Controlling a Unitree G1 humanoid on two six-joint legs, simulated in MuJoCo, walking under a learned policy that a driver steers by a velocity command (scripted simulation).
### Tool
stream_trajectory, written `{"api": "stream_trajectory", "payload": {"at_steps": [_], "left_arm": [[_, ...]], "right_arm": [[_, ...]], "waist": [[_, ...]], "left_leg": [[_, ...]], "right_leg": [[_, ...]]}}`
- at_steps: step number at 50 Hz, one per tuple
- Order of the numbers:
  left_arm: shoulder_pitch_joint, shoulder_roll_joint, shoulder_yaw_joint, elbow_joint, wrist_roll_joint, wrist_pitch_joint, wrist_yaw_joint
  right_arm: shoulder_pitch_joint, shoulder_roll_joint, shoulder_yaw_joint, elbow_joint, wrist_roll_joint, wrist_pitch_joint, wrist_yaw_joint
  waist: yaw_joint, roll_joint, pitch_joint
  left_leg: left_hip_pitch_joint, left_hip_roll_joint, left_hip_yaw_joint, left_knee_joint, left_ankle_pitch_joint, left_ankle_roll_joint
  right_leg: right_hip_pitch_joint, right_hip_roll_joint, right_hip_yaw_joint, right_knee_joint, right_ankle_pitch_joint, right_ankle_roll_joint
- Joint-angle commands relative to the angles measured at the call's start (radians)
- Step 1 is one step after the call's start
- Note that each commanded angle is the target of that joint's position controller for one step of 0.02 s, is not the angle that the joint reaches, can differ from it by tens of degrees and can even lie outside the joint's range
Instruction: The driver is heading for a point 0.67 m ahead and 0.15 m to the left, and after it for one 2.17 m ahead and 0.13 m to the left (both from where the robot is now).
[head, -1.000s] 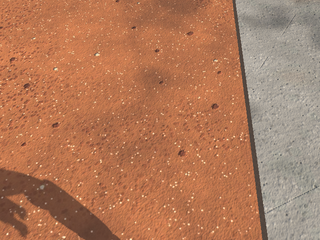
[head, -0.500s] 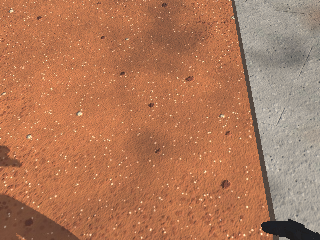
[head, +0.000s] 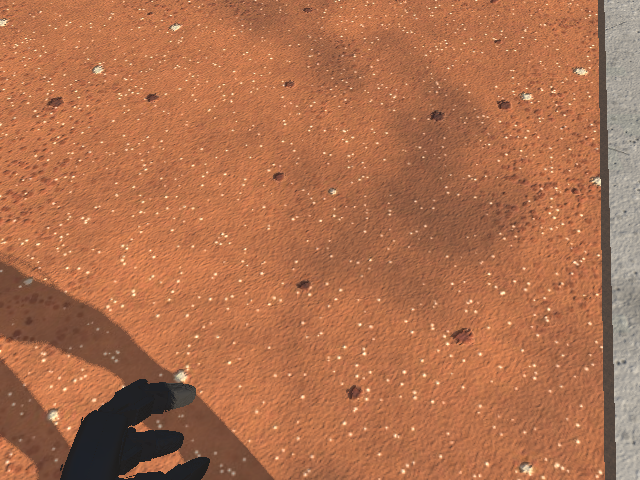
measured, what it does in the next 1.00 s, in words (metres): walks ahead, turning left: left foot, then right foot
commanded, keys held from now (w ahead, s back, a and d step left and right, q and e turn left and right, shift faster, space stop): w+q+shift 0.50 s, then w+e+shift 0.50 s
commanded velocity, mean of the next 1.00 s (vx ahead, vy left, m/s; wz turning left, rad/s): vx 1.00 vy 0.00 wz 0.40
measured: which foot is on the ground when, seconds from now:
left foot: up 0.00-0.38, down 0.40-0.82, up 0.84-1.00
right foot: down 0.00-0.38, up 0.40-0.82, down 0.84-1.00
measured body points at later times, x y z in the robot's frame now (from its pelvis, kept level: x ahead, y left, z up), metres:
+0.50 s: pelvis +0.44 +0.08 -0.01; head +0.47 +0.08 +0.44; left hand +0.40 +0.35 -0.12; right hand +0.68 -0.12 -0.12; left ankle +0.48 +0.11 -0.71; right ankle +0.36 -0.14 -0.58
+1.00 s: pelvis +0.91 +0.22 +0.02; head +0.92 +0.24 +0.47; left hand +0.81 +0.50 -0.11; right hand +1.15 +0.05 -0.07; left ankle +0.80 +0.33 -0.61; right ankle +0.95 +0.19 -0.71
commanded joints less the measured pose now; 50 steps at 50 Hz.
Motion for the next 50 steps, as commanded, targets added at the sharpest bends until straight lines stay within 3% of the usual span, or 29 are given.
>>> {"api": "stream_trajectory", "payload": {"at_steps": [1,2,4,6,10,13,16,18,19,20,21,22,23,24,27,30,33,35,37,39,40,41,42,43,44,45,46,48,50], "left_arm": [[0.340,0.183,0.105,0.034,0.001,0.017,0.013],[0.327,0.136,0.094,0.059,0.002,0.017,0.008],[0.367,0.115,0.088,0.121,-0.003,0.005,0.007],[0.388,0.081,0.083,0.169,-0.031,-0.013,-0.009],[0.306,0.109,0.090,0.185,-0.035,-0.035,-0.015],[0.352,0.158,0.101,0.214,-0.036,-0.037,-0.012],[0.420,0.246,0.119,0.213,-0.034,-0.013,0.002],[0.376,0.306,0.136,0.187,-0.025,0.025,0.014],[0.350,0.299,0.137,0.168,-0.018,0.037,0.011],[0.341,0.212,0.124,0.157,-0.012,0.040,-0.005],[0.423,0.156,0.099,0.024,-0.025,0.020,-0.011],[0.304,0.205,0.095,-0.008,-0.026,-0.009,-0.012],[0.264,0.199,0.087,-0.009,-0.030,-0.022,-0.011],[0.242,0.188,0.081,-0.008,-0.020,-0.019,-0.008],[0.336,0.155,0.068,0.038,0.016,0.046,-0.013],[0.175,0.087,0.041,-0.021,-0.006,0.053,-0.034],[0.072,0.073,0.037,-0.030,-0.043,0.046,-0.054],[0.032,0.094,0.047,-0.027,-0.051,0.044,-0.059],[0.036,0.104,0.053,-0.022,-0.047,0.040,-0.060],[0.098,0.146,0.074,0.002,-0.039,0.040,-0.056],[0.220,0.177,0.090,0.038,-0.041,0.044,-0.052],[0.441,0.205,0.109,0.109,-0.042,0.050,-0.046],[0.645,0.255,0.135,0.162,-0.035,0.058,-0.033],[0.640,0.383,0.173,0.175,-0.016,0.068,-0.029],[0.554,0.306,0.163,0.155,-0.045,0.076,-0.041],[0.485,0.292,0.162,0.144,-0.044,0.071,-0.038],[0.476,0.241,0.153,0.159,-0.050,0.070,-0.039],[0.452,0.181,0.130,0.184,-0.049,0.063,-0.025],[0.442,0.197,0.130,0.180,-0.052,0.045,-0.027]], "right_arm": [[-0.125,-0.085,0.009,-0.136,-0.019,-0.001,-0.008],[-0.175,-0.074,0.007,-0.146,-0.030,0.007,0.005],[-0.219,-0.023,0.016,-0.182,-0.053,0.035,0.035],[-0.277,0.022,0.031,-0.234,-0.053,0.062,0.050],[-0.395,0.011,0.050,-0.329,-0.051,0.071,0.078],[-0.493,0.001,0.060,-0.351,-0.052,0.069,0.097],[-0.435,-0.037,0.049,-0.322,-0.048,0.058,0.088],[-0.147,-0.098,0.016,-0.241,-0.047,0.051,0.068],[0.054,-0.144,-0.015,-0.167,-0.047,0.049,0.046],[-0.002,-0.212,-0.051,-0.157,-0.013,0.065,0.018],[-0.098,-0.345,-0.066,-0.225,-0.056,0.082,0.018],[-0.030,-0.307,-0.068,-0.244,-0.055,0.089,0.000],[-0.052,-0.251,-0.058,-0.206,-0.045,0.078,-0.010],[-0.075,-0.204,-0.045,-0.185,-0.038,0.059,-0.015],[-0.157,-0.105,-0.001,-0.185,-0.036,0.009,-0.020],[-0.130,-0.092,0.005,-0.149,-0.032,-0.031,-0.001],[-0.073,-0.096,0.005,-0.125,-0.012,-0.059,0.020],[-0.034,-0.112,0.004,-0.097,-0.016,-0.065,0.017],[-0.021,-0.141,0.002,-0.077,-0.032,-0.062,0.005],[-0.011,-0.171,-0.002,-0.063,-0.056,-0.049,-0.017],[-0.032,-0.184,-0.005,-0.069,-0.076,-0.034,-0.028],[-0.082,-0.186,-0.005,-0.080,-0.091,-0.018,-0.038],[-0.131,-0.171,0.002,-0.100,-0.090,-0.016,-0.043],[-0.038,-0.026,0.037,-0.157,-0.042,-0.032,-0.013],[-0.116,-0.064,0.046,-0.186,-0.059,-0.059,-0.010],[-0.208,-0.074,0.056,-0.222,-0.055,-0.072,-0.009],[-0.243,-0.081,0.064,-0.230,-0.063,-0.080,-0.006],[-0.270,-0.053,0.076,-0.262,-0.090,-0.052,0.001],[-0.262,-0.033,0.090,-0.278,-0.100,-0.013,0.007]], "waist": [[0.233,-0.151,-0.267],[0.218,-0.066,-0.150],[0.176,-0.106,-0.057],[0.142,-0.122,-0.013],[0.082,-0.127,0.053],[0.103,-0.063,0.107],[0.059,-0.110,0.024],[-0.092,-0.142,-0.127],[-0.165,-0.100,-0.213],[-0.093,0.118,-0.161],[0.049,0.249,-0.308],[-0.031,0.056,-0.355],[0.013,-0.028,-0.173],[0.072,-0.093,-0.072],[0.188,-0.118,-0.006],[0.149,-0.058,0.069],[0.081,-0.042,0.076],[0.058,-0.047,0.098],[0.066,-0.021,0.082],[0.109,0.034,-0.003],[0.172,0.070,-0.077],[0.281,0.075,-0.168],[0.387,0.038,-0.235],[0.260,-0.333,-0.289],[0.265,-0.238,-0.346],[0.240,-0.126,-0.201],[0.213,0.009,-0.137],[0.130,0.040,-0.016],[0.094,-0.005,0.021]], "left_leg": [[-0.713,0.138,0.116,0.456,0.107,-0.008],[-0.698,0.166,0.132,0.416,0.137,-0.014],[-0.678,0.212,0.134,0.387,0.130,-0.024],[-0.719,0.249,0.142,0.371,0.136,-0.027],[-0.673,0.255,0.197,0.170,0.356,-0.029],[-0.532,0.200,0.335,-0.099,0.465,0.010],[-0.369,0.086,0.421,-0.183,0.385,0.061],[-0.058,0.031,0.387,-0.196,0.283,0.107],[0.222,0.019,0.316,-0.265,0.245,0.137],[0.356,0.116,0.116,-0.338,0.164,0.158],[0.601,0.375,-0.475,-0.485,0.205,0.368],[0.583,0.407,-0.619,-0.646,0.043,0.383],[0.402,0.393,-0.565,-0.705,0.043,0.340],[0.219,0.343,-0.471,-0.708,0.135,0.297],[-0.125,0.249,-0.229,-0.728,0.282,0.245],[-0.249,0.179,-0.054,-0.819,0.374,0.191],[-0.209,0.179,0.048,-0.916,0.461,0.121],[-0.046,0.224,0.092,-0.956,0.571,0.086],[0.131,0.256,0.175,-0.880,0.889,0.049],[0.262,0.283,0.226,-0.707,1.322,0.004],[0.288,0.298,0.244,-0.534,1.469,-0.012],[0.234,0.298,0.278,-0.259,1.513,-0.028],[0.012,0.255,0.304,0.109,1.325,-0.035],[-0.510,0.054,0.276,0.604,0.323,-0.122],[-0.668,0.016,0.139,0.667,0.041,-0.101],[-0.723,0.102,0.082,0.611,0.125,-0.094],[-0.674,0.151,0.092,0.501,0.161,-0.088],[-0.586,0.196,0.108,0.361,0.131,-0.111],[-0.551,0.221,0.137,0.239,0.081,-0.138]], "right_leg": [[0.817,-0.401,0.625,-0.285,-0.550,-0.200],[0.679,-0.361,0.479,-0.303,-0.361,-0.184],[0.532,-0.310,0.287,-0.335,-0.166,-0.156],[0.481,-0.299,0.162,-0.376,-0.048,-0.130],[0.363,-0.231,-0.121,-0.467,0.160,-0.088],[0.372,-0.177,-0.272,-0.506,0.367,-0.067],[0.537,-0.205,-0.305,-0.294,1.026,-0.053],[0.506,-0.252,-0.279,0.102,1.183,-0.067],[0.345,-0.238,-0.263,0.419,0.989,-0.063],[0.062,-0.038,-0.255,0.818,-0.052,-0.030],[-0.312,0.053,-0.103,1.133,-0.391,0.019],[-0.396,0.015,0.058,1.105,-0.296,0.010],[-0.401,-0.040,0.071,0.979,-0.252,0.001],[-0.328,-0.079,0.068,0.850,-0.243,0.004],[-0.111,-0.140,0.047,0.643,-0.290,0.026],[-0.064,-0.166,-0.016,0.349,-0.037,0.010],[0.056,-0.130,-0.069,0.100,0.318,-0.063],[0.019,-0.102,-0.084,0.016,0.369,-0.104],[-0.010,-0.043,-0.107,-0.032,0.290,-0.142],[0.060,0.056,-0.153,-0.016,0.137,-0.170],[0.161,0.101,-0.160,0.001,0.055,-0.187],[0.352,0.129,-0.164,-0.001,0.002,-0.206],[0.609,0.069,-0.057,0.016,-0.124,-0.247],[0.927,-0.208,0.525,-0.060,-0.333,-0.459],[0.944,-0.252,0.880,-0.294,-0.362,-0.476],[0.822,-0.246,0.759,-0.316,-0.336,-0.445],[0.678,-0.217,0.659,-0.330,-0.268,-0.406],[0.413,-0.119,0.500,-0.362,-0.163,-0.356],[0.275,-0.065,0.425,-0.398,-0.147,-0.362]]}}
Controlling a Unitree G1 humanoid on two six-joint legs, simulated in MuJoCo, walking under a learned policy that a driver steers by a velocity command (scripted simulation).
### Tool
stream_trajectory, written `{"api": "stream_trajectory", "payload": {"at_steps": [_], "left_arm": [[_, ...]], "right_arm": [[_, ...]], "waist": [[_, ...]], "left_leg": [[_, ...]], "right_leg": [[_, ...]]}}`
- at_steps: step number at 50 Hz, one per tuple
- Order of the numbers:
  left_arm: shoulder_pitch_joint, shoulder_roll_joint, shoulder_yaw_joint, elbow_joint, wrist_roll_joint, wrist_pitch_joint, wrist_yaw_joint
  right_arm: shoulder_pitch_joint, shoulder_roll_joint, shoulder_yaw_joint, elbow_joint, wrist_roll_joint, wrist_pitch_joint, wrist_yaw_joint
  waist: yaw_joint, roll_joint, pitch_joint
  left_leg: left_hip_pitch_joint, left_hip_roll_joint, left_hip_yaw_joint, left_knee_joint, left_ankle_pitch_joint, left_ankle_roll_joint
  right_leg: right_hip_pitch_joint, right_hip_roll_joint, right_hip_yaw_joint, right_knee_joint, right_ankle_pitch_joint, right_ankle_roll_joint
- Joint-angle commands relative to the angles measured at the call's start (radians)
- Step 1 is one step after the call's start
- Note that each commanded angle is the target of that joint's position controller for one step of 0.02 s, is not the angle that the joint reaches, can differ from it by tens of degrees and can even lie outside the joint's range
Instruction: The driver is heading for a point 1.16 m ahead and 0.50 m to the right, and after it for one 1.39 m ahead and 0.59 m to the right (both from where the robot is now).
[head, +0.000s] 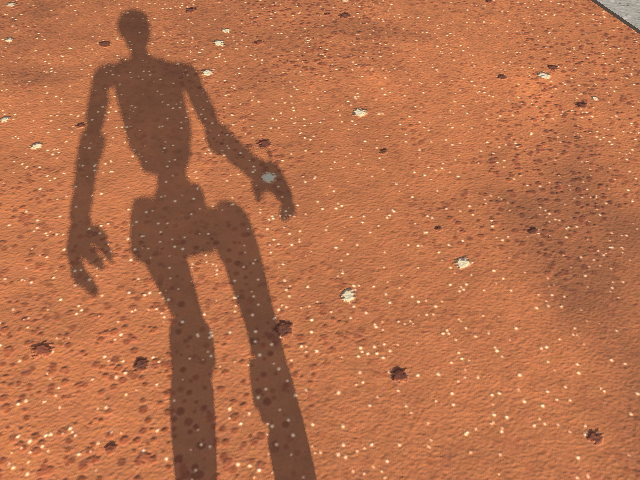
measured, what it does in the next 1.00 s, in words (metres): walks ahead, turning right: left foot, then right foot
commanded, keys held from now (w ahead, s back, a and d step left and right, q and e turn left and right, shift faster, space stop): w+e+shift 0.92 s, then e+shift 0.08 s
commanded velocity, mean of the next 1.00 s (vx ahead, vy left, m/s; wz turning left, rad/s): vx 0.99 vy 0.00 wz -0.94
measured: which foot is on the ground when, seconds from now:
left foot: up 0.00-0.24, down 0.26-0.70, up 0.72-1.00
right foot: down 0.00-0.26, up 0.28-0.68, down 0.70-1.00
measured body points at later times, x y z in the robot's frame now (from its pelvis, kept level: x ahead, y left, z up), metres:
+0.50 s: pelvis +0.47 +0.01 +0.00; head +0.49 +0.01 +0.45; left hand +0.78 +0.17 -0.07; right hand +0.33 -0.27 -0.10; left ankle +0.44 +0.16 -0.73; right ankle +0.47 -0.10 -0.64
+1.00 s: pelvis +0.86 -0.24 +0.00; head +0.89 -0.26 +0.45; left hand +1.08 -0.04 -0.13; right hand +0.84 -0.57 -0.05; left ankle +1.14 -0.28 -0.68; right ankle +0.75 -0.17 -0.73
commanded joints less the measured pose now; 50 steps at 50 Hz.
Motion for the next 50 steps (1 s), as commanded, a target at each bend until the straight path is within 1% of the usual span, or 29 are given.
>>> {"api": "stream_trajectory", "payload": {"at_steps": [1,4,6,9,11,12,13,14,15,16,17,18,19,21,26,29,31,33,34,35,36,37,38,39,41,44,46,47,50], "left_arm": [[-0.011,0.133,0.029,-0.064,-0.006,-0.035,0.003],[-0.026,0.148,0.043,-0.081,-0.010,-0.043,0.002],[-0.001,0.163,0.054,-0.076,-0.022,-0.047,-0.004],[0.027,0.180,0.065,-0.072,-0.024,-0.043,0.004],[0.016,0.216,0.073,-0.075,-0.011,-0.039,0.011],[-0.025,0.233,0.075,-0.081,-0.007,-0.042,0.007],[-0.056,0.157,0.053,-0.105,-0.003,-0.055,0.006],[0.050,-0.018,0.009,-0.150,-0.043,-0.058,0.011],[0.024,0.041,-0.004,-0.164,-0.028,-0.042,0.014],[-0.096,0.102,0.008,-0.153,-0.002,-0.028,0.013],[-0.157,0.109,0.011,-0.157,0.012,-0.020,0.000],[-0.201,0.095,0.011,-0.163,0.020,-0.010,-0.017],[-0.201,0.069,0.006,-0.179,0.027,0.004,-0.032],[-0.250,0.024,-0.010,-0.213,0.026,0.030,-0.045],[-0.403,0.020,-0.038,-0.311,0.022,0.039,-0.072],[-0.494,0.020,-0.049,-0.323,0.020,0.036,-0.089],[-0.453,0.041,-0.043,-0.301,0.021,0.032,-0.082],[-0.223,0.098,-0.016,-0.235,0.021,0.026,-0.065],[0.000,0.143,0.012,-0.164,0.019,0.020,-0.047],[0.076,0.183,0.042,-0.116,0.008,0.020,-0.017],[-0.016,0.285,0.062,-0.137,0.004,0.036,0.000],[0.000,0.327,0.076,-0.186,0.019,0.049,0.004],[-0.013,0.280,0.073,-0.183,0.012,0.049,0.016],[-0.054,0.229,0.061,-0.164,0.011,0.041,0.023],[-0.105,0.183,0.043,-0.157,0.008,0.007,0.030],[-0.125,0.153,0.028,-0.148,0.000,-0.032,0.022],[-0.131,0.157,0.035,-0.146,0.001,-0.043,0.017],[-0.127,0.162,0.041,-0.142,0.000,-0.044,0.013],[-0.043,0.184,0.056,-0.105,-0.017,-0.025,0.007]], "right_arm": [[-0.028,-0.095,-0.007,-0.113,-0.013,0.025,0.008],[-0.200,-0.073,0.013,-0.178,0.020,0.021,0.025],[-0.235,-0.069,0.013,-0.183,0.035,0.018,0.026],[-0.240,-0.107,-0.002,-0.184,0.038,0.011,0.014],[-0.094,-0.168,-0.032,-0.141,0.039,0.003,-0.006],[0.079,-0.200,-0.052,-0.101,0.038,-0.003,-0.020],[0.302,-0.266,-0.081,-0.070,0.018,-0.007,-0.044],[0.325,-0.344,-0.101,-0.067,-0.025,-0.003,-0.047],[0.249,-0.325,-0.114,-0.066,0.001,0.011,-0.043],[0.162,-0.215,-0.093,-0.078,0.010,0.013,-0.040],[0.135,-0.156,-0.079,-0.062,0.014,0.013,-0.034],[0.152,-0.135,-0.073,-0.036,0.010,0.012,-0.033],[0.175,-0.121,-0.069,-0.006,0.016,0.004,-0.033],[0.212,-0.079,-0.061,0.045,0.041,-0.014,-0.020],[0.158,-0.111,-0.067,0.076,0.042,-0.039,-0.011],[0.208,-0.151,-0.075,0.107,0.041,-0.040,-0.016],[0.260,-0.207,-0.088,0.112,0.042,-0.026,-0.028],[0.226,-0.266,-0.105,0.097,0.036,0.007,-0.045],[0.173,-0.274,-0.108,0.071,0.032,0.022,-0.043],[0.172,-0.237,-0.106,0.069,0.022,0.030,-0.028],[0.215,-0.093,-0.069,0.008,0.003,0.020,-0.015],[0.172,-0.148,-0.068,-0.102,0.032,-0.003,-0.015],[0.079,-0.179,-0.064,-0.113,0.027,-0.025,-0.014],[0.068,-0.178,-0.061,-0.103,0.029,-0.031,-0.013],[0.098,-0.159,-0.053,-0.084,0.000,0.001,-0.018],[0.026,-0.119,-0.043,-0.121,-0.006,0.049,-0.011],[-0.098,-0.077,-0.025,-0.170,0.014,0.048,0.003],[-0.128,-0.062,-0.019,-0.176,0.025,0.044,0.008],[-0.138,-0.071,-0.022,-0.168,0.041,0.033,0.004]], "waist": [[-0.071,0.001,0.053],[-0.024,-0.039,0.100],[0.015,-0.053,0.063],[0.032,-0.063,0.016],[-0.038,-0.050,-0.097],[-0.144,-0.030,-0.193],[-0.237,0.034,-0.323],[-0.147,0.328,-0.455],[-0.124,0.343,-0.429],[-0.136,0.175,-0.244],[-0.131,0.068,-0.143],[-0.122,0.040,-0.083],[-0.096,0.088,-0.054],[-0.071,0.098,-0.016],[-0.017,0.078,0.062],[-0.034,0.023,0.113],[-0.004,0.060,0.052],[0.132,0.101,-0.080],[0.226,0.096,-0.169],[0.221,-0.016,-0.181],[0.071,-0.247,-0.153],[0.093,-0.195,-0.366],[0.096,-0.035,-0.242],[0.033,0.041,-0.078],[-0.065,0.097,0.012],[-0.095,0.072,0.068],[-0.068,0.032,0.089],[-0.052,0.020,0.091],[0.006,-0.014,0.015]], "left_leg": [[-0.147,0.067,0.017,-0.180,-0.018,-0.040],[-0.016,0.054,0.066,-0.513,0.250,-0.071],[0.082,0.023,0.077,-0.634,0.415,-0.065],[0.124,-0.001,0.050,-0.752,0.401,-0.047],[0.293,-0.047,0.050,-0.776,0.229,-0.026],[0.489,-0.026,0.050,-0.770,0.166,-0.013],[0.734,0.145,-0.108,-0.753,-0.117,0.020],[0.978,0.461,-0.628,-0.908,-0.435,0.106],[0.909,0.470,-0.861,-1.031,-0.611,0.154],[0.758,0.400,-0.659,-1.028,-0.541,0.133],[0.637,0.350,-0.466,-1.011,-0.307,0.116],[0.556,0.301,-0.324,-1.022,-0.119,0.093],[0.505,0.283,-0.237,-1.030,-0.018,0.085],[0.477,0.262,-0.106,-1.053,0.156,0.062],[0.371,0.205,0.193,-1.149,0.426,0.032],[0.387,0.167,0.326,-1.158,0.740,-0.003],[0.492,0.184,0.347,-1.017,1.203,-0.020],[0.491,0.232,0.328,-0.688,1.423,-0.015],[0.377,0.244,0.302,-0.403,1.354,0.001],[0.162,0.130,0.302,-0.035,0.625,-0.005],[-0.187,-0.021,0.259,0.367,-0.225,-0.039],[-0.404,-0.042,0.028,0.457,-0.186,-0.046],[-0.452,0.017,-0.020,0.346,-0.096,-0.040],[-0.412,0.053,-0.014,0.222,-0.044,-0.040],[-0.249,0.097,-0.020,0.081,-0.083,-0.067],[-0.123,0.128,0.018,-0.173,-0.082,-0.105],[-0.013,0.113,0.039,-0.381,0.144,-0.104],[0.045,0.085,0.056,-0.487,0.266,-0.095],[0.174,-0.015,0.084,-0.664,0.409,-0.057]], "right_leg": [[-0.053,-0.231,0.393,-0.309,-0.060,-0.193],[-0.180,-0.169,0.331,-0.367,0.029,-0.148],[-0.134,-0.174,0.334,-0.353,0.187,-0.107],[0.052,-0.202,0.369,-0.250,0.349,-0.061],[0.142,-0.196,0.365,-0.020,0.598,-0.021],[0.090,-0.158,0.335,0.204,0.610,0.002],[-0.055,-0.119,0.279,0.516,0.411,0.011],[-0.365,-0.011,0.163,0.830,-0.343,0.034],[-0.511,-0.089,0.106,0.950,-0.260,0.018],[-0.552,-0.150,0.077,0.935,-0.150,0.017],[-0.533,-0.187,0.064,0.881,-0.093,0.025],[-0.509,-0.212,0.063,0.850,-0.080,0.033],[-0.496,-0.231,0.064,0.834,-0.081,0.042],[-0.532,-0.258,0.050,0.826,-0.076,0.048],[-0.495,-0.257,-0.032,0.596,0.154,0.049],[-0.347,-0.191,-0.173,0.357,0.216,0.000],[-0.232,-0.111,-0.233,0.306,0.167,-0.035],[0.026,-0.054,-0.212,0.297,0.074,-0.077],[0.277,-0.046,-0.147,0.250,0.041,-0.119],[0.479,-0.083,-0.040,0.173,-0.010,-0.148],[0.595,-0.278,0.319,0.209,0.199,-0.223],[0.778,-0.405,0.722,-0.046,-0.084,-0.381],[0.651,-0.422,0.787,-0.204,-0.232,-0.334],[0.457,-0.392,0.716,-0.242,-0.192,-0.291],[0.169,-0.311,0.559,-0.240,0.009,-0.262],[-0.094,-0.215,0.418,-0.289,0.070,-0.241],[-0.197,-0.151,0.357,-0.307,0.088,-0.196],[-0.203,-0.126,0.329,-0.283,0.224,-0.164],[-0.066,-0.117,0.321,-0.131,0.548,-0.073]]}}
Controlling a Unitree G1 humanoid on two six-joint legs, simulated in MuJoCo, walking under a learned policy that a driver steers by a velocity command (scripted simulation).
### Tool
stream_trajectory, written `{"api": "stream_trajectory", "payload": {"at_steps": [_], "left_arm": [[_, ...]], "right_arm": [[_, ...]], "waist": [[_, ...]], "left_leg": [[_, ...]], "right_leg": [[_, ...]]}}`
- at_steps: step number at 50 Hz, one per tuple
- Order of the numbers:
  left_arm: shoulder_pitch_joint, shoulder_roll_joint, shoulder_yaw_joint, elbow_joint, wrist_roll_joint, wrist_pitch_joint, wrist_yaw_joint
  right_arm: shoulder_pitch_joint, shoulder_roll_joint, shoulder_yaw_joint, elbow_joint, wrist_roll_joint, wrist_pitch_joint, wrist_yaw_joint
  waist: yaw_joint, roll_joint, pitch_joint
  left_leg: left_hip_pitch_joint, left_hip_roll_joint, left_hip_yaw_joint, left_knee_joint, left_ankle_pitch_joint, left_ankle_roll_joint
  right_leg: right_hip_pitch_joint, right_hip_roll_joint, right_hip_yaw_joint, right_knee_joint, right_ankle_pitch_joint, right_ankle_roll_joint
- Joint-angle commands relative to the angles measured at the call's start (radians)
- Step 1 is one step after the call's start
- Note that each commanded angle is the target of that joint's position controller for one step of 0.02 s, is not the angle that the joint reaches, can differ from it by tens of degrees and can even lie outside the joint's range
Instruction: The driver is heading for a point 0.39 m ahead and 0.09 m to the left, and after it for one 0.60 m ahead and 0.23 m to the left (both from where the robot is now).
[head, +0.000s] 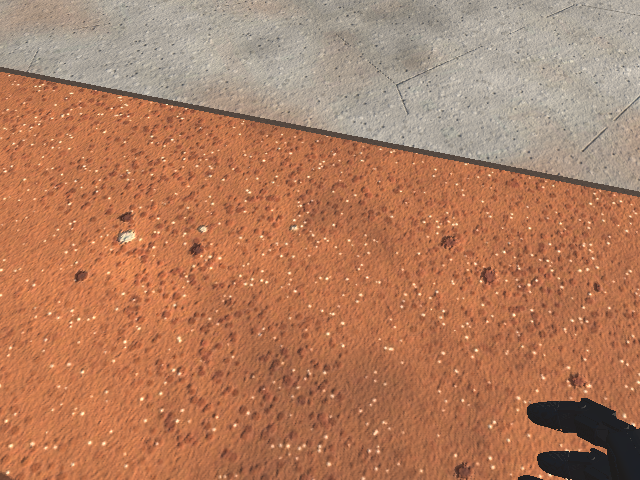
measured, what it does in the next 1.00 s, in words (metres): walks ahead, turning left: left foot, then right foot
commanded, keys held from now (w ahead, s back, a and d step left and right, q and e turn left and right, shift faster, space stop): e+shift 0.10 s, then shift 0.12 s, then q+shift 0.78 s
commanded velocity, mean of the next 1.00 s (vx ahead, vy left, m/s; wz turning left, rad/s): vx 0.17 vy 0.00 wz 0.22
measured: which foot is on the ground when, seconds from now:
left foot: up 0.00-0.06, down 0.08-0.46, up 0.48-0.82, down 0.84-1.00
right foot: down 0.00-0.08, up 0.10-0.44, down 0.46-0.84, up 0.86-1.00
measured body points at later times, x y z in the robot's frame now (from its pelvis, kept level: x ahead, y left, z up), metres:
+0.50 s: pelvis +0.22 +0.05 +0.00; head +0.24 +0.03 +0.45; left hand +0.47 +0.23 -0.08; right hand +0.18 -0.22 -0.14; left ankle +0.26 +0.17 -0.72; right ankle +0.27 -0.05 -0.73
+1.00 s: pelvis +0.22 +0.09 +0.01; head +0.24 +0.13 +0.45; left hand +0.27 +0.40 -0.11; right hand +0.43 -0.16 -0.07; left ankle +0.20 +0.16 -0.73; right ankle +0.28 -0.06 -0.66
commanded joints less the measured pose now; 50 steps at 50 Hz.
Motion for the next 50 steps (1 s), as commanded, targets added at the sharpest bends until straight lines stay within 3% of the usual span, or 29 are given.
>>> {"api": "stream_trajectory", "payload": {"at_steps": [1,2,3,4,5,6,7,8,9,11,14,16,19,22,23,24,25,26,27,30,35,40,41,42,43,44,46,48,50], "left_arm": [[-0.055,0.178,0.054,-0.069,-0.011,-0.008,0.006],[-0.059,0.190,0.059,-0.070,-0.008,-0.004,0.012],[-0.100,0.207,0.063,-0.082,-0.010,-0.005,0.014],[-0.131,0.164,0.054,-0.101,-0.018,-0.012,0.013],[-0.091,0.011,0.019,-0.134,-0.023,-0.009,0.025],[0.076,0.061,0.017,-0.170,-0.046,0.001,0.042],[0.022,0.118,0.027,-0.129,0.000,0.015,0.043],[-0.075,0.118,0.028,-0.140,0.011,0.025,0.029],[-0.111,0.100,0.025,-0.143,0.018,0.036,0.013],[-0.125,0.058,0.015,-0.160,0.024,0.069,-0.016],[-0.135,0.010,-0.009,-0.162,0.035,0.074,-0.016],[-0.136,-0.016,-0.032,-0.155,0.033,0.072,-0.017],[-0.206,-0.007,-0.048,-0.159,0.026,0.071,-0.007],[-0.215,0.025,-0.044,-0.165,0.030,0.053,0.013],[-0.205,0.067,-0.035,-0.175,0.041,0.045,0.023],[-0.197,0.130,-0.030,-0.199,0.047,0.041,0.035],[-0.221,0.190,-0.001,-0.207,0.024,0.059,0.049],[-0.232,0.121,-0.014,-0.211,0.009,0.064,0.056],[-0.294,0.058,-0.034,-0.211,0.011,0.062,0.062],[-0.371,0.011,-0.042,-0.227,0.022,0.054,0.072],[-0.319,0.028,-0.020,-0.208,0.031,0.041,0.064],[-0.289,0.094,0.018,-0.193,0.024,0.046,0.035],[-0.274,0.093,0.023,-0.186,0.018,0.049,0.029],[-0.232,0.074,0.024,-0.178,0.017,0.055,0.021],[-0.295,0.001,-0.001,-0.273,0.015,0.070,0.025],[-0.399,0.034,-0.001,-0.286,0.038,0.083,0.038],[-0.337,0.039,0.001,-0.246,0.011,0.076,0.035],[-0.290,0.068,0.011,-0.211,0.034,0.066,0.033],[-0.282,0.063,0.008,-0.200,0.034,0.071,0.028]], "right_arm": [[0.030,-0.097,-0.028,-0.031,0.009,-0.012,-0.009],[0.078,-0.130,-0.040,-0.018,0.006,-0.015,-0.021],[0.195,-0.160,-0.054,0.011,0.009,-0.023,-0.032],[0.357,-0.210,-0.071,0.049,-0.001,-0.036,-0.043],[0.475,-0.264,-0.079,0.066,-0.022,-0.041,-0.048],[0.439,-0.304,-0.098,0.052,-0.020,-0.030,-0.033],[0.322,-0.226,-0.094,0.015,-0.002,-0.017,-0.040],[0.257,-0.125,-0.062,0.019,0.001,-0.014,-0.039],[0.239,-0.090,-0.050,0.038,-0.003,-0.008,-0.035],[0.255,-0.116,-0.056,0.080,0.016,-0.014,-0.035],[0.264,-0.135,-0.065,0.128,0.014,-0.032,-0.015],[0.211,-0.113,-0.053,0.142,0.016,-0.029,-0.005],[0.215,-0.144,-0.067,0.162,0.030,-0.004,0.011],[0.236,-0.186,-0.095,0.157,0.044,0.035,0.015],[0.267,-0.152,-0.090,0.147,0.044,0.043,0.015],[0.314,-0.062,-0.074,0.121,0.036,0.050,0.016],[0.364,-0.077,-0.077,0.116,0.037,0.070,-0.001],[0.348,-0.138,-0.095,0.132,0.019,0.089,-0.009],[0.342,-0.143,-0.108,0.141,0.021,0.101,-0.010],[0.369,-0.132,-0.120,0.158,0.023,0.127,-0.002],[0.249,-0.071,-0.102,0.086,0.036,0.142,0.034],[0.222,-0.094,-0.109,0.040,0.045,0.140,0.048],[0.256,-0.103,-0.114,0.053,0.040,0.134,0.043],[0.299,-0.170,-0.130,0.066,0.024,0.122,0.029],[0.320,-0.358,-0.173,0.040,0.022,0.113,0.020],[0.377,-0.327,-0.180,0.042,0.016,0.115,0.012],[0.237,-0.259,-0.154,0.028,0.022,0.124,-0.007],[0.147,-0.214,-0.141,0.003,0.036,0.126,-0.013],[0.183,-0.212,-0.139,0.012,0.042,0.121,-0.006]], "waist": [[-0.046,-0.003,-0.038],[-0.071,-0.016,-0.077],[-0.146,-0.021,-0.132],[-0.226,-0.003,-0.209],[-0.215,0.200,-0.333],[-0.126,0.349,-0.585],[-0.133,0.207,-0.528],[-0.134,0.167,-0.362],[-0.123,0.130,-0.268],[-0.100,0.177,-0.155],[-0.066,0.129,-0.172],[-0.033,0.137,-0.186],[-0.052,0.191,-0.156],[-0.044,0.132,-0.112],[-0.050,0.055,-0.115],[-0.081,-0.159,-0.152],[-0.072,-0.287,-0.182],[-0.069,-0.186,-0.146],[-0.109,-0.147,-0.077],[-0.151,-0.135,-0.076],[-0.105,-0.142,-0.104],[-0.103,-0.151,-0.130],[-0.125,-0.095,-0.130],[-0.142,0.092,-0.088],[-0.142,0.400,-0.024],[-0.212,0.212,-0.049],[-0.118,0.136,-0.023],[-0.090,0.152,-0.068],[-0.100,0.104,-0.107]], "left_leg": [[0.438,-0.146,0.097,-0.157,0.126,0.024],[0.500,-0.173,0.083,-0.196,0.098,0.028],[0.627,-0.163,0.068,-0.252,0.147,0.034],[0.823,-0.074,0.023,-0.261,0.229,0.053],[1.068,0.259,-0.199,-0.149,0.689,0.091],[1.191,0.475,-0.543,-0.149,0.773,0.250],[1.039,0.372,-0.483,-0.214,0.581,0.258],[0.889,0.277,-0.309,-0.246,0.515,0.238],[0.799,0.222,-0.217,-0.268,0.484,0.224],[0.618,0.187,-0.110,-0.324,0.587,0.233],[0.536,0.171,-0.062,-0.356,0.663,0.261],[0.453,0.118,0.011,-0.378,0.644,0.239],[0.405,0.045,0.010,-0.376,0.499,0.220],[0.331,0.013,-0.064,-0.286,0.181,0.170],[0.278,-0.027,-0.074,-0.222,-0.025,0.126],[0.218,-0.132,0.015,-0.012,-0.424,0.082],[0.172,-0.203,0.116,0.209,-0.608,0.079],[0.164,-0.158,0.073,0.328,-0.567,0.078],[0.161,-0.144,0.071,0.374,-0.501,0.070],[0.199,-0.125,0.109,0.456,-0.401,0.023],[0.263,-0.090,0.132,0.203,-0.372,0.024],[0.446,-0.129,0.216,-0.097,-0.335,0.074],[0.534,-0.147,0.201,-0.213,-0.252,0.090],[0.614,-0.052,-0.004,-0.382,-0.182,0.123],[0.628,0.241,-0.484,-0.429,0.177,0.271],[0.630,0.237,-0.451,-0.409,0.249,0.349],[0.569,0.107,-0.282,-0.397,0.102,0.300],[0.565,0.025,-0.217,-0.372,0.177,0.265],[0.587,0.014,-0.231,-0.353,0.219,0.261]], "right_leg": [[-0.260,-0.147,0.173,0.035,0.748,-0.014],[-0.211,-0.134,0.191,0.141,0.813,0.021],[-0.212,-0.115,0.184,0.318,0.809,0.060],[-0.300,-0.075,0.148,0.556,0.652,0.095],[-0.500,0.008,0.008,0.902,-0.310,0.111],[-0.612,-0.007,-0.041,1.133,-0.332,0.133],[-0.609,-0.092,-0.065,1.114,-0.173,0.129],[-0.627,-0.115,-0.091,1.053,-0.103,0.143],[-0.639,-0.140,-0.098,1.014,-0.092,0.157],[-0.575,-0.156,-0.092,0.925,-0.105,0.169],[-0.504,-0.129,-0.073,0.757,-0.066,0.158],[-0.374,-0.148,-0.109,0.539,0.030,0.147],[-0.251,-0.148,-0.183,0.341,0.147,0.155],[-0.130,-0.158,-0.174,0.126,0.232,0.133],[-0.079,-0.273,-0.073,0.055,0.241,0.105],[-0.026,-0.541,0.151,-0.016,0.410,0.063],[-0.106,-0.652,0.214,-0.063,0.463,-0.075],[-0.151,-0.606,0.184,-0.089,0.371,-0.097],[-0.205,-0.543,0.100,-0.109,0.331,-0.073],[-0.216,-0.469,-0.086,-0.094,0.464,-0.052],[-0.150,-0.495,-0.191,-0.045,0.427,-0.033],[-0.172,-0.533,-0.264,0.081,0.374,0.035],[-0.233,-0.512,-0.310,0.167,0.278,0.091],[-0.381,-0.438,-0.383,0.367,0.080,0.171],[-0.703,-0.235,-0.376,0.564,-0.316,0.256],[-0.720,-0.241,-0.190,0.717,-0.315,0.241],[-0.689,-0.263,-0.132,0.719,-0.098,0.219],[-0.636,-0.242,-0.149,0.730,0.002,0.217],[-0.617,-0.225,-0.144,0.721,0.015,0.221]]}}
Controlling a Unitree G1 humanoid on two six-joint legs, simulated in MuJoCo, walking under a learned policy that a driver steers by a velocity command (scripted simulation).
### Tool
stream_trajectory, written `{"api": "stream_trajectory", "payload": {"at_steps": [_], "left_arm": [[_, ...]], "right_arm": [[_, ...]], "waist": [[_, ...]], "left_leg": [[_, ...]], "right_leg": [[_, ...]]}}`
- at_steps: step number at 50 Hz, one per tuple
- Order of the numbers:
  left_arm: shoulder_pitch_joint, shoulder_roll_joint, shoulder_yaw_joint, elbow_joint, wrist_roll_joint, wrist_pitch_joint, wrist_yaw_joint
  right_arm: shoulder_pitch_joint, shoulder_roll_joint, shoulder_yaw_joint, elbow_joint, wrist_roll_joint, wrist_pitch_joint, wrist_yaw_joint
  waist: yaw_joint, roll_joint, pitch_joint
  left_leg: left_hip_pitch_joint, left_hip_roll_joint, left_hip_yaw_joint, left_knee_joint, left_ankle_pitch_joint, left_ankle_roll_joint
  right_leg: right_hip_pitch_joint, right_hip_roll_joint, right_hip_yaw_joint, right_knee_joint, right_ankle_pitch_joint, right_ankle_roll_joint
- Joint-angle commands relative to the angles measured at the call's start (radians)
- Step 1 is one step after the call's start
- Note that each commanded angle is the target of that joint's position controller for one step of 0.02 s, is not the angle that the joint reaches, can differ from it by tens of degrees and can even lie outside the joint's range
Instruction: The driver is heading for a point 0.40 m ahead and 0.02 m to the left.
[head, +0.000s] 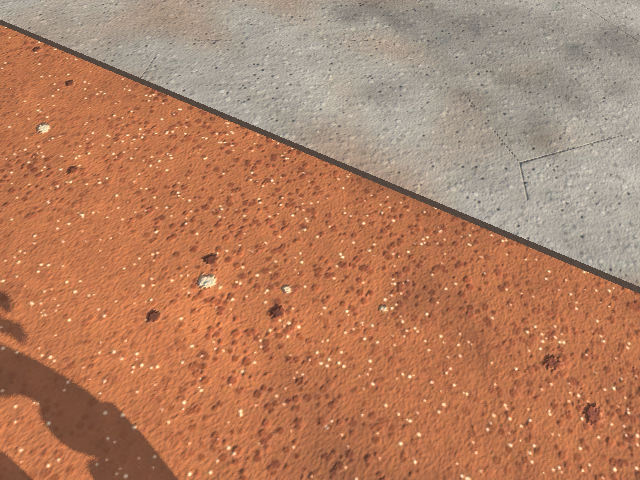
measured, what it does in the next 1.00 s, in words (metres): walks ahead, turning left: right foot, then left foot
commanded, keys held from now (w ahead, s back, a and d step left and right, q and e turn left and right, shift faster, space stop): q+shift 0.14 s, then w+q+shift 0.28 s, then w+shift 0.10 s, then w+e+shift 0.16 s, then shift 0.32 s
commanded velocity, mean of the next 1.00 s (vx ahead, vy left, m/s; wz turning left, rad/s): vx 0.48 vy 0.00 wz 0.49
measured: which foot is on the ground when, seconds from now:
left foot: down 0.00-0.32, up 0.34-0.74, down 0.76-1.00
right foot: up 0.00-0.30, down 0.32-0.76, up 0.78-1.00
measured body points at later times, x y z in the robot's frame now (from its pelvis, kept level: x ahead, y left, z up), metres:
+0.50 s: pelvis +0.09 -0.01 +0.01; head +0.11 -0.02 +0.46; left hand +0.04 +0.30 -0.08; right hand +0.37 -0.17 -0.08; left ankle +0.05 +0.13 -0.64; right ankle +0.08 -0.12 -0.74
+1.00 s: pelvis +0.31 +0.19 +0.01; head +0.35 +0.22 +0.46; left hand +0.27 +0.47 -0.13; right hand +0.48 -0.02 -0.12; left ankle +0.25 +0.27 -0.74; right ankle +0.40 +0.09 -0.67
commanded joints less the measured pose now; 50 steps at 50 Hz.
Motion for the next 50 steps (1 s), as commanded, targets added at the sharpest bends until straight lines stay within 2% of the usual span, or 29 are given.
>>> {"api": "stream_trajectory", "payload": {"at_steps": [1,7,8,10,11,13,15,16,17,18,19,20,22,25,29,32,33,35,36,37,38,39,40,41,42,43,44,47,50], "left_arm": [[-0.022,0.071,0.014,-0.065,0.000,-0.011,-0.003],[-0.085,0.078,0.002,-0.078,-0.007,-0.013,0.001],[-0.080,0.085,0.000,-0.074,-0.002,-0.019,-0.003],[-0.103,0.097,0.001,-0.074,0.000,-0.028,-0.014],[-0.114,0.101,0.002,-0.076,-0.005,-0.033,-0.017],[-0.087,0.096,0.002,-0.069,-0.023,-0.050,-0.012],[0.100,0.098,0.011,-0.018,-0.039,-0.069,0.010],[0.185,0.189,0.034,-0.001,-0.029,-0.079,0.027],[0.152,0.287,0.048,-0.034,0.001,-0.082,0.029],[0.076,0.258,0.051,-0.028,0.013,-0.082,0.025],[0.042,0.188,0.031,-0.037,0.002,-0.084,0.020],[0.018,0.155,0.020,-0.041,-0.005,-0.087,0.014],[0.052,0.131,0.009,-0.026,-0.008,-0.100,0.011],[0.143,0.130,0.014,0.013,0.001,-0.130,-0.012],[0.254,0.125,0.015,0.072,-0.006,-0.149,-0.024],[0.269,0.113,0.010,0.102,-0.019,-0.143,-0.028],[0.290,0.120,0.011,0.115,-0.017,-0.142,-0.026],[0.291,0.170,0.023,0.145,-0.013,-0.134,-0.025],[0.312,0.188,0.027,0.167,-0.015,-0.130,-0.026],[0.328,0.194,0.026,0.189,-0.020,-0.126,-0.024],[0.324,0.181,0.021,0.195,-0.033,-0.128,-0.020],[0.331,0.092,-0.004,0.149,-0.045,-0.133,-0.025],[0.378,-0.002,-0.020,0.113,-0.053,-0.132,-0.025],[0.267,0.105,0.012,0.124,-0.035,-0.122,-0.011],[0.236,0.061,0.004,0.116,-0.046,-0.123,-0.013],[0.234,0.038,-0.004,0.130,-0.042,-0.119,-0.016],[0.232,0.029,-0.003,0.143,-0.028,-0.105,-0.020],[0.266,-0.011,-0.004,0.160,-0.006,-0.073,-0.036],[0.187,-0.042,-0.019,0.141,0.002,-0.071,-0.044]], "right_arm": [[-0.006,-0.161,-0.046,-0.062,0.007,-0.016,-0.005],[0.042,-0.193,-0.060,-0.056,-0.006,-0.016,-0.008],[0.055,-0.199,-0.062,-0.056,-0.008,-0.018,-0.004],[0.035,-0.200,-0.062,-0.066,-0.020,-0.021,0.011],[0.022,-0.200,-0.061,-0.070,-0.023,-0.024,0.017],[-0.034,-0.190,-0.058,-0.082,-0.026,-0.031,0.026],[-0.161,-0.156,-0.048,-0.109,-0.018,-0.041,0.022],[-0.123,-0.083,-0.030,-0.105,-0.005,-0.055,0.014],[-0.092,-0.019,-0.004,-0.136,0.002,-0.068,0.009],[-0.168,-0.103,-0.015,-0.151,-0.020,-0.071,0.007],[-0.181,-0.134,-0.026,-0.142,-0.026,-0.070,0.020],[-0.142,-0.129,-0.026,-0.123,-0.029,-0.066,0.039],[-0.083,-0.114,-0.020,-0.098,-0.035,-0.054,0.075],[-0.105,-0.073,0.001,-0.100,-0.032,-0.058,0.079],[-0.224,-0.080,0.009,-0.115,-0.041,-0.075,0.073],[-0.340,-0.058,0.034,-0.140,-0.042,-0.092,0.089],[-0.375,-0.039,0.044,-0.149,-0.035,-0.099,0.092],[-0.339,-0.030,0.051,-0.137,-0.033,-0.109,0.083],[-0.275,-0.044,0.045,-0.115,-0.039,-0.115,0.064],[-0.126,-0.064,0.032,-0.070,-0.043,-0.125,0.041],[0.051,-0.100,0.016,-0.019,-0.055,-0.139,0.020],[0.195,-0.186,-0.006,0.002,-0.085,-0.144,-0.001],[0.257,-0.278,-0.024,0.021,-0.072,-0.142,-0.010],[0.254,-0.220,-0.016,0.043,-0.038,-0.143,-0.011],[0.166,-0.151,0.005,0.061,-0.029,-0.148,-0.009],[0.096,-0.075,0.024,0.060,-0.025,-0.150,-0.005],[0.062,-0.030,0.041,0.063,-0.016,-0.154,-0.006],[0.042,-0.024,0.049,0.092,-0.007,-0.168,-0.008],[0.001,-0.030,0.049,0.122,-0.002,-0.172,-0.012]], "waist": [[-0.009,0.123,-0.119],[-0.049,0.156,-0.105],[-0.056,0.148,-0.141],[-0.059,0.179,-0.114],[-0.055,0.194,-0.090],[-0.011,0.179,-0.055],[0.134,0.107,-0.039],[0.150,-0.061,-0.088],[0.108,-0.181,-0.134],[0.078,-0.069,-0.055],[0.061,-0.025,-0.025],[0.039,-0.034,-0.024],[0.029,-0.078,-0.030],[0.043,-0.056,0.005],[0.082,-0.042,0.073],[0.094,-0.074,0.082],[0.110,-0.082,0.088],[0.082,-0.107,0.079],[0.055,-0.114,0.034],[-0.021,-0.109,-0.058],[-0.112,-0.118,-0.174],[-0.158,0.007,-0.345],[-0.121,0.293,-0.503],[-0.143,0.111,-0.408],[-0.075,0.122,-0.252],[-0.037,0.118,-0.173],[-0.010,0.151,-0.115],[0.051,0.175,-0.106],[0.072,0.177,-0.075]], "left_leg": [[0.165,0.211,-0.283,-0.147,0.416,0.130],[0.194,0.198,-0.448,-0.134,0.291,0.144],[0.184,0.186,-0.486,-0.165,0.080,0.153],[0.111,0.164,-0.571,-0.236,-0.342,0.164],[0.068,0.159,-0.602,-0.250,-0.411,0.166],[-0.069,0.136,-0.616,-0.231,-0.397,0.143],[-0.374,0.034,-0.508,-0.122,-0.401,0.047],[-0.511,-0.067,-0.326,0.134,-0.435,-0.018],[-0.608,-0.142,-0.161,0.412,-0.341,-0.043],[-0.646,-0.007,-0.129,0.525,-0.168,-0.050],[-0.629,0.026,-0.115,0.566,-0.091,-0.054],[-0.603,0.040,-0.097,0.595,-0.038,-0.063],[-0.560,0.062,-0.050,0.683,0.041,-0.072],[-0.599,0.058,-0.072,0.695,0.115,-0.068],[-0.649,0.038,-0.090,0.523,0.134,-0.071],[-0.480,0.116,0.100,0.261,0.154,-0.071],[-0.406,0.116,0.119,0.203,0.135,-0.064],[-0.276,0.073,0.150,0.101,0.027,-0.037],[-0.173,0.018,0.184,0.069,-0.024,-0.019],[0.010,-0.023,0.193,0.008,0.017,0.005],[0.273,0.026,0.142,-0.028,0.124,0.026],[0.582,0.285,-0.122,-0.036,-0.027,0.068],[0.739,0.573,-0.572,-0.089,0.307,0.156],[0.612,0.501,-0.478,-0.062,0.614,0.146],[0.477,0.449,-0.278,-0.057,0.822,0.138],[0.386,0.396,-0.185,-0.089,0.850,0.107],[0.302,0.351,-0.124,-0.125,0.883,0.087],[0.169,0.315,-0.025,-0.205,0.966,0.105],[0.089,0.260,0.080,-0.244,0.916,0.097]], "right_leg": [[-0.095,0.015,0.041,0.006,0.046,0.003],[-0.090,0.061,0.088,-0.183,0.033,-0.010],[-0.051,0.069,0.093,-0.211,0.025,-0.013],[0.006,0.084,0.097,-0.283,0.001,-0.022],[0.043,0.093,0.096,-0.318,-0.021,-0.024],[0.206,0.104,0.101,-0.426,-0.033,-0.034],[0.623,0.083,0.082,-0.679,0.095,-0.062],[0.794,-0.103,0.236,-0.777,-0.077,-0.087],[0.785,-0.384,0.657,-0.901,-0.413,-0.164],[0.631,-0.402,0.695,-0.913,-0.441,-0.202],[0.572,-0.342,0.575,-0.900,-0.394,-0.189],[0.543,-0.280,0.451,-0.904,-0.314,-0.162],[0.491,-0.208,0.286,-0.917,-0.208,-0.143],[0.471,-0.198,0.220,-0.948,-0.177,-0.163],[0.520,-0.202,0.169,-0.993,-0.086,-0.212],[0.474,-0.173,0.128,-1.032,0.072,-0.228],[0.458,-0.185,0.128,-1.036,0.172,-0.232],[0.495,-0.195,0.089,-0.957,0.510,-0.224],[0.533,-0.193,0.061,-0.833,0.862,-0.213],[0.543,-0.177,0.026,-0.628,1.132,-0.189],[0.434,-0.139,-0.011,-0.392,1.067,-0.155],[0.175,-0.070,-0.036,-0.071,0.627,-0.126],[-0.062,0.085,0.014,0.232,-0.178,-0.101],[-0.079,0.056,0.135,0.279,-0.106,-0.123],[-0.090,0.023,0.114,0.239,-0.053,-0.124],[-0.088,-0.008,0.080,0.158,-0.028,-0.118],[-0.062,-0.015,0.065,0.109,-0.010,-0.105],[0.041,0.022,0.023,0.024,0.052,-0.076],[0.088,0.022,-0.021,-0.194,0.177,-0.074]]}}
